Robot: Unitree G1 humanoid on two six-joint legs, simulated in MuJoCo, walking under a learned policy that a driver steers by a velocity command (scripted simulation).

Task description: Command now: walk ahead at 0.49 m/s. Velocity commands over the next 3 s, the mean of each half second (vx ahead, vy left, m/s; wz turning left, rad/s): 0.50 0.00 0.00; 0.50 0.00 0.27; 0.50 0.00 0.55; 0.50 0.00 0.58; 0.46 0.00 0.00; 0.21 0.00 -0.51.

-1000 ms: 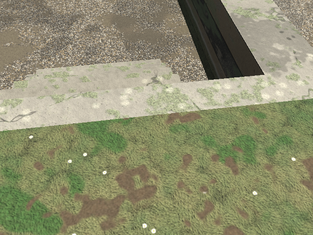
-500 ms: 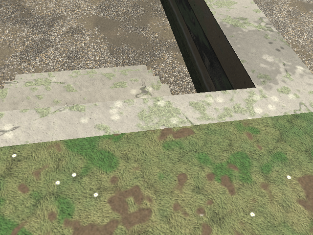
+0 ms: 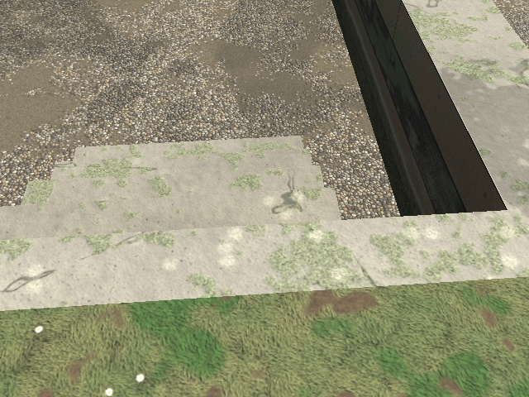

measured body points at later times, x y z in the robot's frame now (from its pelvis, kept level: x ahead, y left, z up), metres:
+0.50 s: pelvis +0.29 +0.08 +0.00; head +0.31 +0.09 +0.45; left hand +0.39 +0.34 -0.14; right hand +0.33 -0.18 -0.13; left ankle +0.30 +0.15 -0.75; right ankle +0.32 -0.09 -0.66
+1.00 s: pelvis +0.56 +0.02 +0.00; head +0.57 +0.02 +0.45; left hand +0.61 +0.29 -0.13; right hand +0.65 -0.22 -0.14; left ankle +0.48 +0.15 -0.66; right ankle +0.62 -0.07 -0.75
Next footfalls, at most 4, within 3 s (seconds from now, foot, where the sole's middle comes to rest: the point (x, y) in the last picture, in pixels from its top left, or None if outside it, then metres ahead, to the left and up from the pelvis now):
0.26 left None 0.34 0.16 -0.78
0.82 right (316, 339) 0.66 -0.07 -0.78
1.42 left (189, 285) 0.81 0.30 -0.78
1.90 right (228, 222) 1.06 0.20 -0.79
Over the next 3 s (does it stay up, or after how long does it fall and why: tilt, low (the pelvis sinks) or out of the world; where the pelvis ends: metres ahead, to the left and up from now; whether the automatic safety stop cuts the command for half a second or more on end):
stays up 1.41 0.49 -0.36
